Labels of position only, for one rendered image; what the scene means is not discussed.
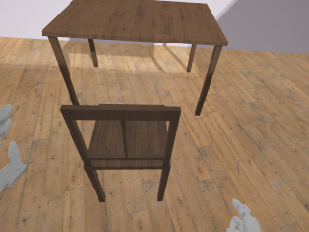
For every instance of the table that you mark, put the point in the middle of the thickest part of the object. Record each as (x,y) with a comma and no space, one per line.
(150,21)

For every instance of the right robot hand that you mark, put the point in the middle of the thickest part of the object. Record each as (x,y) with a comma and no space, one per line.
(247,224)

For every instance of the chair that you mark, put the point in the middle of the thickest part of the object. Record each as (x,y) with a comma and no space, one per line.
(124,137)

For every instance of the left robot hand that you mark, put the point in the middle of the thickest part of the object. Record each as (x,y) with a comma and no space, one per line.
(13,170)

